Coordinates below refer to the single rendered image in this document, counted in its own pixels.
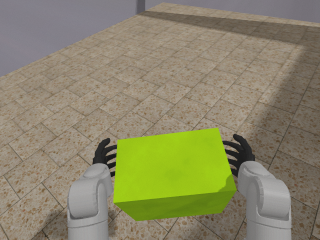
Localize robot right hand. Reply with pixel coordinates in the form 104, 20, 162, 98
222, 134, 255, 178

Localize robot left hand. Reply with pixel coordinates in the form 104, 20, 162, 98
92, 138, 117, 177

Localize robot left forearm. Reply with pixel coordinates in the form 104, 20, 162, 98
67, 163, 114, 240

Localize robot right forearm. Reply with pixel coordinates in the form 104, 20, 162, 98
237, 161, 292, 240

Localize carton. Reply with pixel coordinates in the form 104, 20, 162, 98
113, 128, 237, 221

